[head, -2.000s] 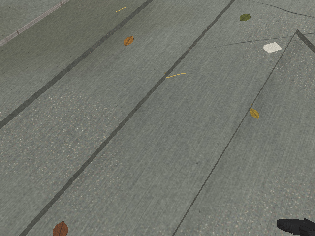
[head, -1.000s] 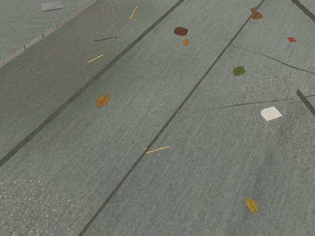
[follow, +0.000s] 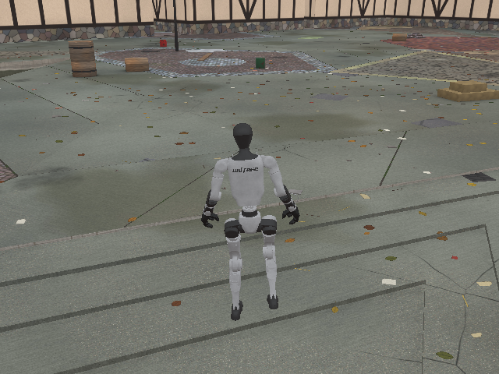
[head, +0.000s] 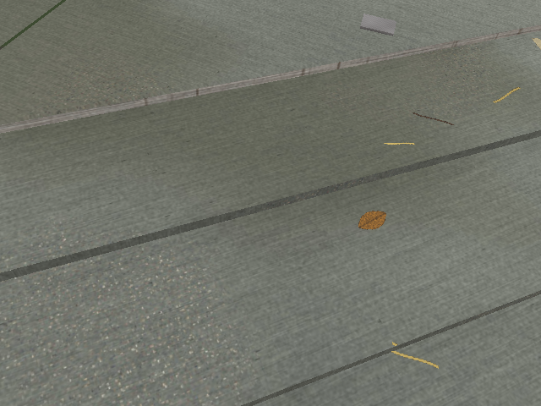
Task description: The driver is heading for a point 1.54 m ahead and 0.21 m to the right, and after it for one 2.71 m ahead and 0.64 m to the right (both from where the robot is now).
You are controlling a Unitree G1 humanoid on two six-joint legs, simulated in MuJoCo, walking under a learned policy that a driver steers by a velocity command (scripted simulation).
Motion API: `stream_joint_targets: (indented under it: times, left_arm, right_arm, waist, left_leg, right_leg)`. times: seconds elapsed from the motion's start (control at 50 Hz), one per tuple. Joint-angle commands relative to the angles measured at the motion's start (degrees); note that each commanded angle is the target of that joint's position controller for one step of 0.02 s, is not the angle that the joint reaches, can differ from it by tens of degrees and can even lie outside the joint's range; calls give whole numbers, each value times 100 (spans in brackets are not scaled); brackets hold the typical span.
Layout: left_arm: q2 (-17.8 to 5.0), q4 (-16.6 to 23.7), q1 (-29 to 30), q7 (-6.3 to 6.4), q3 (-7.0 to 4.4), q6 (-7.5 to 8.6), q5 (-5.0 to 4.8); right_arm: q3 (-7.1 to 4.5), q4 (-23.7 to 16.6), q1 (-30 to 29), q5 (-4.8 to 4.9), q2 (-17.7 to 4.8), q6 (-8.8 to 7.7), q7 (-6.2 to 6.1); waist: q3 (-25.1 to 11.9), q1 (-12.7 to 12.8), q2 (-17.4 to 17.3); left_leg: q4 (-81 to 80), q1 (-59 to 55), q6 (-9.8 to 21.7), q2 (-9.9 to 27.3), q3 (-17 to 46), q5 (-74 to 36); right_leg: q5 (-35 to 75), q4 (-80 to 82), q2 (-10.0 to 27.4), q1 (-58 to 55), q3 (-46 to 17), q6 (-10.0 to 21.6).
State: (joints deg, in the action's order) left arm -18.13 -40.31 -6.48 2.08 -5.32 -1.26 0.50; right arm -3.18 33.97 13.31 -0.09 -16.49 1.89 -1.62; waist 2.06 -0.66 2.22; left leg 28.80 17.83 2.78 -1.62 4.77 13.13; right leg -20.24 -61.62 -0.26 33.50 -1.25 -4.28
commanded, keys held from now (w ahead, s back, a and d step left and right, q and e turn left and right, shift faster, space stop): q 0.08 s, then no key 0.72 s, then e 0.20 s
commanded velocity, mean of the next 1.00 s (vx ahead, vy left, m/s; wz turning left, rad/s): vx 0.00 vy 0.00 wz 0.15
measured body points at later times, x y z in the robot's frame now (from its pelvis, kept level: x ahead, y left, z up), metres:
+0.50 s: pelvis +0.01 -0.02 +0.00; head +0.04 -0.03 +0.45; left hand +0.13 +0.25 -0.10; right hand +0.20 -0.27 -0.10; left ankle -0.04 +0.12 -0.71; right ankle +0.03 -0.14 -0.74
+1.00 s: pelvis -0.01 +0.00 -0.01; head +0.01 +0.01 +0.44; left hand +0.08 +0.30 -0.12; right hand +0.15 -0.24 -0.12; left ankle -0.04 +0.13 -0.74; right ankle +0.02 -0.13 -0.74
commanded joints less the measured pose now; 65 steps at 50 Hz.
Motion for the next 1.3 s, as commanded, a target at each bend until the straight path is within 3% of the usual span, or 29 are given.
stream_joint_targets:
  times: [0.02,0.08,0.18,0.24,0.26,0.28,0.3,0.32,0.34,0.4,0.46,0.54,0.56,0.58,0.6,0.62,0.64,0.82,0.86,0.94,1.02,1.08,1.1,1.12,1.14,1.18,1.2,1.24,1.3]
  left_arm:
    - [-256,511,369,-2,-31,121,-35]
    - [-236,546,476,-57,1,158,-51]
    - [-276,512,329,-174,17,206,-121]
    - [-177,428,14,-254,36,281,-95]
    - [-321,430,-67,-255,17,310,5]
    - [-613,520,-92,-228,-16,300,123]
    - [-682,436,151,-229,0,298,200]
    - [-282,549,291,-216,98,340,133]
    - [-300,518,230,-190,99,352,101]
    - [-429,442,189,-109,84,342,-35]
    - [-310,412,288,-126,122,221,-22]
    - [-340,255,-74,-169,147,139,-126]
    - [-302,206,-273,-189,171,200,-94]
    - [-237,227,-368,-245,204,283,44]
    - [-12,198,-421,-257,262,317,83]
    - [-182,183,-113,-251,249,315,114]
    - [-201,184,29,-244,233,305,85]
    - [-161,-115,-274,-113,231,206,2]
    - [-328,-63,-151,-96,187,199,-59]
    - [-391,81,-197,-83,123,165,-129]
    - [-248,200,-440,-189,97,79,-116]
    - [-308,183,-747,-293,53,76,-100]
    - [-781,252,-838,-269,-75,88,-66]
    - [-1350,339,-1022,-274,-189,125,10]
    - [-1074,395,-1226,-272,-77,245,124]
    - [-874,563,-694,-193,-36,323,3]
    - [-842,622,-492,-137,-24,285,-87]
    - [-703,677,-458,-51,40,186,-114]
    - [-709,720,-607,26,14,99,-114]
  right_arm:
    - [-257,-458,-212,29,-920,-77,-85]
    - [-317,-467,-169,19,-1054,-39,-97]
    - [-263,-437,-294,21,-963,5,-4]
    - [-199,-399,-527,119,-828,21,3]
    - [-165,-383,-417,82,-703,-10,-8]
    - [-99,-358,-203,-42,-480,-50,0]
    - [-140,-381,-112,-7,-545,-88,-8]
    - [-221,-288,-196,-88,-875,-101,-27]
    - [-293,-285,-365,-20,-998,-102,-23]
    - [-257,-114,-332,20,-660,-1,-25]
    - [-79,-35,-372,34,-188,-16,20]
    - [-101,188,-171,32,-309,-52,63]
    - [-131,133,-207,-36,-550,-62,45]
    - [-196,69,-203,-73,-919,-54,-3]
    - [-178,200,-309,-73,-782,-52,24]
    - [-112,111,-429,-71,-481,-74,69]
    - [-79,166,-395,-118,-389,-99,68]
    - [9,326,-164,-99,-334,-247,2]
    - [-61,313,-102,-87,-523,-233,-49]
    - [-191,316,103,-36,-759,-128,-155]
    - [-211,143,-321,-14,-720,-104,-207]
    - [-254,176,-455,113,-759,-109,-216]
    - [-228,199,-188,35,-587,-110,-209]
    - [-152,-134,-600,-68,-403,-108,-259]
    - [-154,-128,-665,-45,-429,-121,-263]
    - [-194,61,-437,14,-553,-117,-200]
    - [-216,64,-501,-26,-609,-129,-215]
    - [-194,85,-496,-13,-502,-152,-183]
    - [-129,105,-545,40,-379,-178,-158]
  waist:
    - [-736,-2,-1028]
    - [-725,-93,-1122]
    - [-801,-140,-1140]
    - [-795,155,-1027]
    - [-853,141,-802]
    - [-971,-30,94]
    - [-623,-323,1267]
    - [-596,-113,1023]
    - [-559,-2,880]
    - [-574,10,374]
    - [-636,50,644]
    - [-727,16,685]
    - [-800,90,429]
    - [-870,281,-248]
    - [-861,416,-1041]
    - [-605,208,-793]
    - [-492,156,-659]
    - [-160,133,-465]
    - [-118,45,-442]
    - [-191,-16,-810]
    - [-261,101,-1206]
    - [-355,266,-754]
    - [-406,126,291]
    - [-278,258,1673]
    - [-675,412,1228]
    - [-674,156,216]
    - [-635,124,53]
    - [-747,75,198]
    - [-765,143,389]
  left_leg:
    - [-767,-1109,989,1182,1505,-1628]
    - [-698,-1044,1059,1193,1826,-1402]
    - [-458,-935,1102,1216,2121,-2103]
    - [-203,-788,811,924,2062,-2100]
    - [-84,-441,527,740,1940,-1461]
    - [706,42,179,244,1340,-190]
    - [938,435,-149,-301,562,1413]
    - [1631,378,-445,-96,479,1978]
    - [2155,659,-564,-107,381,2046]
    - [2783,997,-822,96,401,1847]
    - [1556,401,-866,202,-96,1536]
    - [-858,-777,-629,105,-373,-457]
    - [-849,-1265,-470,374,5,-1109]
    - [-508,-1526,-230,832,403,-2098]
    - [-438,-944,77,823,408,-1096]
    - [-536,-686,96,669,374,-456]
    - [-589,-579,19,620,356,-203]
    - [-542,-440,-73,466,221,-196]
    - [-487,-618,-34,479,182,-235]
    - [-652,-780,419,1088,531,-518]
    - [-587,-560,941,1867,814,-1420]
    - [182,-264,453,1469,109,-1192]
    - [1374,218,-30,862,-571,-271]
    - [2668,1550,-514,-205,-819,2038]
    - [3833,1714,-535,-84,39,2718]
    - [4267,1890,-517,136,171,1927]
    - [4054,2015,-544,228,201,1535]
    - [3819,1645,-634,163,82,1072]
    - [2889,1529,-740,55,-7,893]
  right_leg:
    - [163,586,-16,343,-193,-68]
    - [14,1322,-106,-59,-257,-54]
    - [-260,2168,-97,-888,-162,69]
    - [867,3852,-92,-1800,-46,277]
    - [1727,4106,270,-2397,-330,431]
    - [2790,4197,1151,-2887,-1107,764]
    - [3263,4276,1785,-2351,-1926,1623]
    - [3201,4404,1947,-2271,-2035,1992]
    - [3202,4363,1856,-2469,-1955,1989]
    - [3428,4122,1617,-2803,-1533,1796]
    - [3562,3973,1111,-2695,-878,1585]
    - [3058,3758,938,-2575,-797,1360]
    - [2419,3775,869,-2248,-793,1059]
    - [1676,3564,568,-1919,-476,762]
    - [789,3709,237,-2194,-68,481]
    - [810,3601,199,-2235,-11,320]
    - [908,3556,194,-2193,10,306]
    - [1213,3534,242,-2029,-73,272]
    - [1384,3333,189,-1693,-92,300]
    - [1259,2544,63,-1109,-7,276]
    - [-650,1526,158,-873,155,411]
    - [700,2911,79,-1650,213,723]
    - [1991,3749,659,-2103,-966,1013]
    - [2680,4406,1829,-2456,-3154,2088]
    - [2922,4470,2079,-2759,-3509,2479]
    - [2743,4177,1620,-2738,-2491,2020]
    - [2615,4156,1490,-2774,-2315,1839]
    - [2714,4197,1151,-2588,-1948,1716]
    - [2422,4243,1003,-2727,-1894,1723]
Velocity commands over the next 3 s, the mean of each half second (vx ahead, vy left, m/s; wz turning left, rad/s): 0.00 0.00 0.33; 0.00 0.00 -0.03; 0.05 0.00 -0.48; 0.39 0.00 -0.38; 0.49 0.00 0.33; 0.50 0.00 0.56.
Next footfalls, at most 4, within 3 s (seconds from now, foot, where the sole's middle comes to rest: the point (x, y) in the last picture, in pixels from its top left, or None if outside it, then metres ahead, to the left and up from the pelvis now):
0.26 right None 0.07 -0.13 -0.78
0.56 left None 0.00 0.13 -0.78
1.52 left None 0.06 0.12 -0.78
1.98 right None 0.25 -0.25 -0.78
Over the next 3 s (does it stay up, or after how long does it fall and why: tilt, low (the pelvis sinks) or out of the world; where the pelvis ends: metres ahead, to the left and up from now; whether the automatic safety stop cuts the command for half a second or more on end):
stays up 0.70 -0.26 0.02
